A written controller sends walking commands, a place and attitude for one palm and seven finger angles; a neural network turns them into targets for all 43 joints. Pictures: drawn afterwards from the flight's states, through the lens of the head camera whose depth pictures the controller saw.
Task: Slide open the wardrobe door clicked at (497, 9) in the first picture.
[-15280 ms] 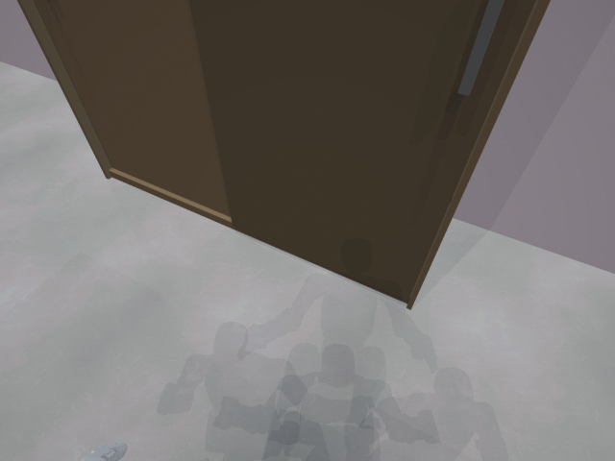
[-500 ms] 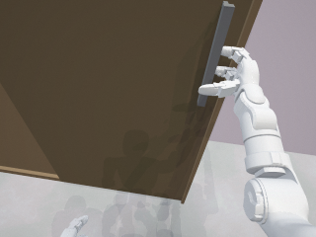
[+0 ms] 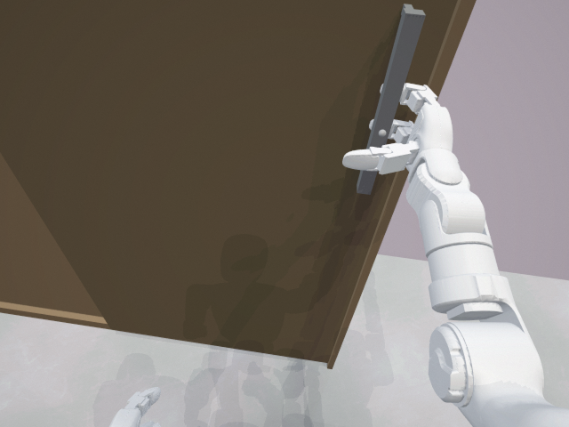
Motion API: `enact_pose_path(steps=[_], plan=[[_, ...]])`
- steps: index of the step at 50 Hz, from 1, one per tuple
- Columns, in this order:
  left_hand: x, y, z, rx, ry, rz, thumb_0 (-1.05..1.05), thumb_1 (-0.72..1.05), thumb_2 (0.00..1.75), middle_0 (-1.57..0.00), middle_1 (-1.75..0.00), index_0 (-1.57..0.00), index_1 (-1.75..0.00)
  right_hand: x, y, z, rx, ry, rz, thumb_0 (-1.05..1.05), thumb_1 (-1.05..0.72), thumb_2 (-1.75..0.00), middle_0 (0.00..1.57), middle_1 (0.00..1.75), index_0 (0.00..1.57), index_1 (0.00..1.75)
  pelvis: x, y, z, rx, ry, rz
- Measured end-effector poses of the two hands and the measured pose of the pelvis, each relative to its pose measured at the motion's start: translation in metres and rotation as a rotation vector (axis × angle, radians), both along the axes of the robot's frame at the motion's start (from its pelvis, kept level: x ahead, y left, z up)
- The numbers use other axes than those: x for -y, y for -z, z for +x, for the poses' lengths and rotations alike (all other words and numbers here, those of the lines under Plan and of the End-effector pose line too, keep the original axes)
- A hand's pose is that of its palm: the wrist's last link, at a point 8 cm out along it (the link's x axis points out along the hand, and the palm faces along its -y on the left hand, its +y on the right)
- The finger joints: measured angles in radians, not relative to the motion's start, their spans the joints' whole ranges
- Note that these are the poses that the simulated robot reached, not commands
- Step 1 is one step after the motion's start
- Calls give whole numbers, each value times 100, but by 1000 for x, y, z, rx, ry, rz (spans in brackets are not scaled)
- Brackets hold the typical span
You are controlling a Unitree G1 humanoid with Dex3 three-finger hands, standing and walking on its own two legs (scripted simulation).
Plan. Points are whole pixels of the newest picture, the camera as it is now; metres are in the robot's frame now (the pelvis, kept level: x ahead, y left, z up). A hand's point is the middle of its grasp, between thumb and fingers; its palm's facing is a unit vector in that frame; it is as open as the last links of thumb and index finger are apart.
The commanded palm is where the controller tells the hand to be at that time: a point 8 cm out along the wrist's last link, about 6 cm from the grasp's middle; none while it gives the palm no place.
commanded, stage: slide the fingers in behind the handle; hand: right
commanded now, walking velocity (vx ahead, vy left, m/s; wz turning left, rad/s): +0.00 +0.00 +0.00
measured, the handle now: (382, 110) +0.50 -0.10 +0.24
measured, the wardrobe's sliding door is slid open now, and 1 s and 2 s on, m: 0.00 0.00 0.00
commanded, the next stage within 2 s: grip the handle and tug to test in 0.86 s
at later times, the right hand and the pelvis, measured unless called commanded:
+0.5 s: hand (378, 132) +0.43 -0.08 +0.24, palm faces +0.07 +1.00 +0.02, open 14.3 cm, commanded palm +0.41 -0.12 +0.23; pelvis +0.00 +0.01 +0.00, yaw -1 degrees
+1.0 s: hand (373, 131) +0.44 -0.07 +0.24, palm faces +0.05 +1.00 +0.04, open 14.0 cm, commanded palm +0.41 -0.13 +0.23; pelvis +0.00 +0.00 +0.00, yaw +0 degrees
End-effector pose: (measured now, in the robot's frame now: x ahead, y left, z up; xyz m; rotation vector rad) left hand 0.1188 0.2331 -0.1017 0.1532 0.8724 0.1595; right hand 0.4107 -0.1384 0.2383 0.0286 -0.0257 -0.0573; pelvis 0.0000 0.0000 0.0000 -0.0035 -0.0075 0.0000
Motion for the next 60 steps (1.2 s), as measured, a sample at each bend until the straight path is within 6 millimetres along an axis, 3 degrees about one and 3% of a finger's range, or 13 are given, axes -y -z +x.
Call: enact_pose_path(steps=[12, 28, 37, 51, 60], plan=[[-5, -1, 9, 7, 12, 3, 1, 90, 90, -20, -30, -20, -29, -2, -1, -2, -7, 11, -3, -1, 50, -30, 27, 118, 25, 118, -4, 0, 2, 0, 7, -2], [3, -3, 28, 30, 52, -6, 1, 90, 90, -20, -30, -20, -29, -7, 0, 0, -17, 1, -4, -1, 50, -30, 25, 119, 25, 119, -5, 0, 5, -5, 22, -3], [4, 0, 20, 7, 41, -4, 1, 90, 90, -20, -30, -20, -29, -16, 1, 7, -31, -5, -6, -1, 50, -30, 27, 120, 28, 119, -4, 1, 4, -11, 20, -3], [-3, 2, 1, -20, -1, 6, 1, 90, 90, -20, -30, -20, -29, -10, 2, 5, -10, -3, 10, -1, 49, -30, 29, 120, 30, 120, -2, 0, 4, -4, 3, -1], [-3, -1, 6, 1, -1, 10, 1, 90, 90, -20, -30, -20, -29, -8, 0, 2, -14, -2, 2, -1, 29, -39, 30, 122, 29, 121, -1, 0, 2, 0, 4, 1]])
